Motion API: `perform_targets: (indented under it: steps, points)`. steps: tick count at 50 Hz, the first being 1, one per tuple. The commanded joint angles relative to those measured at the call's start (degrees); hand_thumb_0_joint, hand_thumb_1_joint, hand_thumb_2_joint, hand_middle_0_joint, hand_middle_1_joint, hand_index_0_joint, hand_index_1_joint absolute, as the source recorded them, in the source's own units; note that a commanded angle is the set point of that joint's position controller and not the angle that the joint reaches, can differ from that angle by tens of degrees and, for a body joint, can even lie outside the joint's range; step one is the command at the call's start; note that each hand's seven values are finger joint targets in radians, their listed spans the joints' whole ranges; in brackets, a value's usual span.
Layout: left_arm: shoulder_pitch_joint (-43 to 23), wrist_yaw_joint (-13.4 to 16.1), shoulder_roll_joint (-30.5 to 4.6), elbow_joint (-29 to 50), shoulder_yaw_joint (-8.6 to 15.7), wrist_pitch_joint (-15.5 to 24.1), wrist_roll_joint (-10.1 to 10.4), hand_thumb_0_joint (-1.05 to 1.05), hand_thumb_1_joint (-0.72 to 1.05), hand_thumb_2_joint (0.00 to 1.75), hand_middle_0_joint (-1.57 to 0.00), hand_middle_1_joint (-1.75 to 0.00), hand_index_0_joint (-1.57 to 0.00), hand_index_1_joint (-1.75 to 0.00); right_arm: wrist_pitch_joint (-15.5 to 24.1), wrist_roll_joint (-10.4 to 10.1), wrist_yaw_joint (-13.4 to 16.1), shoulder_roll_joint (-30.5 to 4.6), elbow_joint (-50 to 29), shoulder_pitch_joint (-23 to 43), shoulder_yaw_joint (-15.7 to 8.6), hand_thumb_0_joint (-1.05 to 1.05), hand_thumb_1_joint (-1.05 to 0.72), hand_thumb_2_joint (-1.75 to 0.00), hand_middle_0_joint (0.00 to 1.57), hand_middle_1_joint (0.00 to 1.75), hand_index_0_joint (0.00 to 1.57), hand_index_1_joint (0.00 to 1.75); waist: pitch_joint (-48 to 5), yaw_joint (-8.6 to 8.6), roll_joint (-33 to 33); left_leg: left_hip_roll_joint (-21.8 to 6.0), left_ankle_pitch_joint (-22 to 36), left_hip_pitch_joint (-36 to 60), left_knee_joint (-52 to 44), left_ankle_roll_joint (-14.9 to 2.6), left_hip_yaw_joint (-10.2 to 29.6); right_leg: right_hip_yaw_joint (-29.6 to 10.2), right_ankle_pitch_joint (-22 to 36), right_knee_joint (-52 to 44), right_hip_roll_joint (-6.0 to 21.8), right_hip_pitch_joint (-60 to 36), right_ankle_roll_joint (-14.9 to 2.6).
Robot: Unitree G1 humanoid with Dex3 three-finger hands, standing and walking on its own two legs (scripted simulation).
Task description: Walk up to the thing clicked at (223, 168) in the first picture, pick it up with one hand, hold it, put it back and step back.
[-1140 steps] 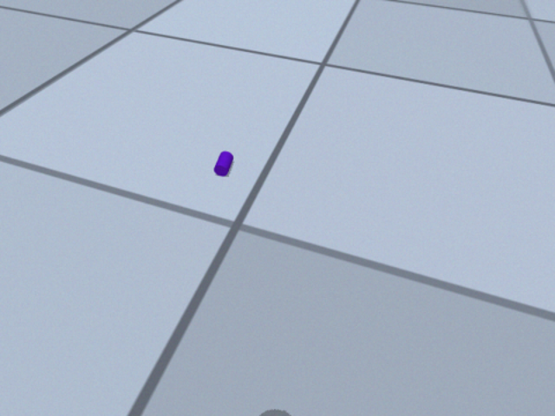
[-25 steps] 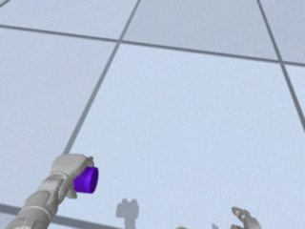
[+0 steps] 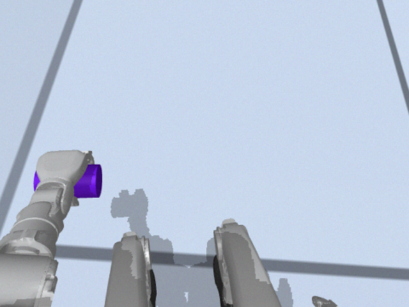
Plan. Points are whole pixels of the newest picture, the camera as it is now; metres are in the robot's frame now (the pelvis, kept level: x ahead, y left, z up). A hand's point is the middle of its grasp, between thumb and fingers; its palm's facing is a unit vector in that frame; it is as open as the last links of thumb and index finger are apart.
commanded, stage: crouch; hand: left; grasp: from above
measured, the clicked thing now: (70, 181) +0.41 +0.24 -0.16
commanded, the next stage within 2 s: lower in 1.08 s
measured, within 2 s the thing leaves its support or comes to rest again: neither
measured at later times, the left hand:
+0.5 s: hand (87, 191) +0.42 +0.25 -0.30, palm faces -0.47 +0.02 -0.88, open 10.1 cm
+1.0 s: hand (94, 194) +0.43 +0.25 -0.37, palm faces -0.50 +0.01 -0.87, open 10.1 cm
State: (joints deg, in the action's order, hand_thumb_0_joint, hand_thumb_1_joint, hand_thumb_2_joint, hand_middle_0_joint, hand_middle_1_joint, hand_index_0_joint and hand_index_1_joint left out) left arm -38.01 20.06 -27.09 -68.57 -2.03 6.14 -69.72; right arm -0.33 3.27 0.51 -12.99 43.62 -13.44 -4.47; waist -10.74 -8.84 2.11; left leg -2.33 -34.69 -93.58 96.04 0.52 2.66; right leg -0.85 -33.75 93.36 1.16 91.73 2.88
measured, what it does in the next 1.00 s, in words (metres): lowers itself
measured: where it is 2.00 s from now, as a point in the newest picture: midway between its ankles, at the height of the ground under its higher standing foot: (188, 303)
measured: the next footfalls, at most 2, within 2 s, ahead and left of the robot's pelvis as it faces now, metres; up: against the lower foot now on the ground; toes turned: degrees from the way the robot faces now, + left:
none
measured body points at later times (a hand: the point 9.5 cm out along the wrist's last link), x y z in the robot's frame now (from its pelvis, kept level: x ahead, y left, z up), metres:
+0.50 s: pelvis -0.01 +0.00 -0.13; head +0.22 +0.04 +0.26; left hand +0.44 +0.24 -0.25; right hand +0.06 -0.29 -0.24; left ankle +0.07 +0.12 -0.52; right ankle +0.07 -0.15 -0.52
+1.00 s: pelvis -0.02 +0.00 -0.19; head +0.23 +0.04 +0.19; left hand +0.45 +0.24 -0.32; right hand +0.01 -0.28 -0.29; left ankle +0.07 +0.12 -0.52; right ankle +0.07 -0.15 -0.52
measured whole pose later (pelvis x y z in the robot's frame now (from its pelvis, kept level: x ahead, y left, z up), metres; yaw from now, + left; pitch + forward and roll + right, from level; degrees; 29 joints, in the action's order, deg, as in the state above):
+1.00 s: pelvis -0.02 +0.00 -0.19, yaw -3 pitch +36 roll -7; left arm -50.3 21.9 -38.7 -78.3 5.1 14.0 -75.6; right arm 2.3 7.4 -7.2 -14.1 43.1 -9.8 -0.5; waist -4.1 -12.9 -0.4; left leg -0.6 -38.9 -128.3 131.0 1.6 7.7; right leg 0.5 -38.3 126.8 0.0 124.7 3.3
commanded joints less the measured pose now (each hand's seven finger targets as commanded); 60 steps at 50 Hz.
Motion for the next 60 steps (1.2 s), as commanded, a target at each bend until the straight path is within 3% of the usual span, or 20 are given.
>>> perform_targets:
  steps: [1,3,6,8,10,11,19,25,27,29,31,33,42,45,51,54,60]
  points:
    - [-19.67,1.67,-15.15,8.27,3.95,1.12,0.28,0.00,0.79,0.91,-1.08,-0.75,-1.10,-0.73,2.38,0.55,0.07,-12.12,-4.41,-6.02,-3.20,0.00,-0.89,-0.90,0.20,0.30,0.20,0.30,-32.46,0.36,7.18,2.26,6.97,20.20,-7.95,-0.64,0.80,4.56,5.93,-5.07,-1.41,-5.86,-5.00]
    - [-24.05,1.84,-17.43,11.69,5.04,2.54,-0.25,0.00,0.79,0.95,-1.11,-0.74,-1.12,-0.73,2.74,0.82,-0.45,-12.31,-4.32,-6.38,-3.26,0.00,-0.89,-0.90,0.20,0.30,0.20,0.30,-35.27,-0.07,8.38,2.43,4.94,18.51,-5.77,-0.79,0.82,4.74,4.76,-3.40,-1.43,-4.65,-4.95]
    - [-24.81,2.48,-18.44,12.22,5.95,4.21,-0.62,0.00,0.81,0.94,-1.11,-0.74,-1.13,-0.73,3.20,1.19,-1.10,-12.47,-3.89,-6.45,-2.73,0.00,-0.90,-0.90,0.20,0.30,0.20,0.30,-36.74,-0.22,9.29,2.70,3.91,15.92,-2.50,-0.81,0.52,4.69,3.74,-0.76,-1.46,-1.59,-4.92]
    - [-24.43,3.10,-18.67,10.76,6.37,4.83,-1.34,0.00,0.83,0.93,-1.13,-0.73,-1.14,-0.71,3.63,1.75,-1.75,-12.92,-3.41,-7.26,-2.50,0.00,-0.89,-0.90,0.20,0.30,0.20,0.30,-37.99,-1.10,10.16,2.56,7.64,16.48,0.30,-0.75,0.91,5.17,6.21,1.82,-1.23,0.75,-4.80]
    - [-26.68,3.91,-21.15,12.42,7.50,5.40,-1.86,0.00,0.82,0.96,-1.14,-0.72,-1.14,-0.72,3.79,2.01,-2.17,-13.22,-3.12,-7.41,-2.51,0.00,-0.90,-0.90,0.20,0.30,0.20,0.30,-41.97,-0.64,12.23,2.59,11.20,17.77,3.13,-0.84,0.44,5.20,8.64,4.01,-1.37,1.34,-4.84]
    - [-26.82,4.09,-19.65,11.70,6.65,5.46,-2.20,0.00,0.82,0.97,-1.14,-0.72,-1.14,-0.73,3.84,2.24,-2.50,-12.93,-2.83,-7.81,-2.24,0.00,-0.90,-0.90,0.20,0.30,0.20,0.30,-41.24,-1.37,12.64,2.65,11.99,16.75,4.15,-0.83,0.20,5.28,9.38,4.83,-1.32,2.05,-4.79]
    - [-28.68,5.85,-21.25,7.73,7.38,4.25,-3.34,0.00,0.78,0.86,-1.11,-0.66,-1.12,-0.65,3.93,3.10,-4.21,-13.39,-2.27,-8.22,-1.97,0.00,-0.90,-0.90,0.20,0.30,0.20,0.30,-39.72,-1.12,14.79,2.38,12.12,13.49,8.73,-0.71,-0.12,6.09,9.38,9.76,-1.54,7.32,-5.06]
    - [-29.39,4.45,-22.16,5.36,7.31,3.49,-2.70,0.00,0.77,0.91,-1.11,-0.67,-1.11,-0.67,3.63,3.13,-4.90,-13.37,-3.14,-7.47,-1.70,0.00,-0.90,-0.90,0.20,0.30,0.20,0.30,-37.63,-1.77,13.70,2.53,9.09,7.31,12.24,-1.22,-0.96,6.28,8.49,12.19,-1.81,8.02,-4.85]
    - [-29.94,3.84,-22.23,4.60,7.33,3.81,-2.34,0.00,0.75,0.91,-1.09,-0.68,-1.10,-0.68,3.58,3.22,-5.01,-13.51,-3.17,-7.75,-1.51,0.00,-0.90,-0.90,0.20,0.30,0.20,0.30,-36.47,-2.90,12.22,2.72,7.96,4.16,13.44,-1.46,-1.19,6.13,8.28,12.63,-1.68,7.78,-4.54]
    - [-28.94,3.29,-23.57,3.81,7.97,4.26,-2.11,0.00,0.73,0.87,-1.06,-0.69,-1.08,-0.68,3.45,3.19,-5.22,-13.81,-2.91,-7.91,-1.34,0.00,-0.90,-0.90,0.20,0.30,0.20,0.30,-35.70,-2.25,11.35,2.64,8.08,3.00,14.32,-1.56,-1.19,6.29,8.34,13.23,-1.82,7.99,-4.46]
    - [-30.82,2.84,-24.22,4.98,7.96,4.94,-2.17,0.00,0.73,0.87,-1.06,-0.69,-1.08,-0.68,3.36,3.18,-5.47,-13.90,-3.32,-7.71,-1.36,0.00,-0.90,-0.90,0.20,0.30,0.20,0.30,-37.95,-2.47,12.72,2.60,9.06,3.30,15.40,-1.40,-1.07,6.36,9.13,14.98,-1.97,8.16,-4.61]
    - [-30.09,2.65,-24.57,3.93,8.14,5.60,-2.61,0.00,0.75,0.88,-1.07,-0.70,-1.08,-0.69,3.18,3.25,-5.72,-14.06,-3.17,-8.15,-1.24,0.00,-0.90,-0.90,0.20,0.30,0.20,0.30,-36.82,-2.86,12.28,2.64,9.11,2.16,16.36,-1.39,-0.98,6.52,9.04,15.70,-1.95,9.04,-4.53]
    - [-31.96,4.27,-27.63,2.31,9.79,7.88,-4.11,0.00,0.77,0.85,-1.08,-0.71,-1.10,-0.68,3.03,3.85,-6.60,-14.69,-2.39,-8.36,-0.79,0.00,-0.90,-0.90,0.20,0.30,0.20,0.30,-35.88,-2.60,14.71,2.67,7.03,-0.03,19.18,-1.34,-1.32,7.28,7.18,19.14,-2.23,13.20,-4.81]
    - [-32.58,5.05,-27.69,1.11,10.00,7.97,-4.67,0.00,0.78,0.85,-1.08,-0.71,-1.10,-0.68,3.10,4.16,-6.82,-15.01,-1.87,-8.64,-0.47,0.00,-0.90,-0.90,0.20,0.30,0.20,0.30,-34.99,-3.33,15.14,2.80,6.10,-1.02,19.82,-1.31,-1.39,7.41,6.61,20.08,-2.10,14.52,-4.82]
    - [-34.62,6.12,-28.47,-0.10,9.91,7.86,-4.89,0.00,0.79,0.82,-1.08,-0.70,-1.11,-0.67,3.36,4.43,-6.81,-15.23,-1.26,-7.99,-0.16,0.00,-0.90,-0.90,0.20,0.30,0.20,0.30,-35.01,-3.41,16.65,2.77,4.33,-1.57,20.98,-1.30,-1.24,7.78,5.23,21.71,-2.18,17.32,-5.08]
    - [-36.62,6.29,-28.58,-0.49,9.67,7.86,-4.88,0.00,0.79,0.84,-1.09,-0.68,-1.11,-0.66,3.54,4.57,-6.90,-15.39,-1.01,-8.03,0.25,0.00,-0.90,-0.90,0.20,0.30,0.20,0.30,-34.59,-4.30,15.57,2.77,3.96,-2.99,21.75,-1.53,-1.16,8.02,5.20,22.16,-2.27,17.51,-4.96]
    - [-34.70,6.00,-28.75,-3.31,9.58,7.75,-4.74,0.00,0.78,0.87,-1.14,-0.68,-1.13,-0.69,3.80,4.72,-7.06,-15.53,-0.87,-8.55,0.80,0.00,-0.91,-0.90,0.20,0.30,0.20,0.30,-34.39,-4.33,14.01,2.99,5.39,-4.96,23.85,-1.83,-1.46,7.85,6.80,22.76,-2.30,16.22,-4.59]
